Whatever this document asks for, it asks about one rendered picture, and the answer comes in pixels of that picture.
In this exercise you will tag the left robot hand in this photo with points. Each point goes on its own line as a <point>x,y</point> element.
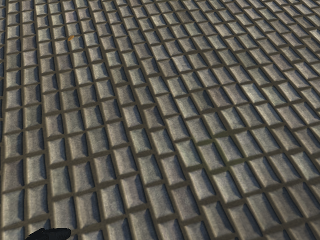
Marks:
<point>50,234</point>

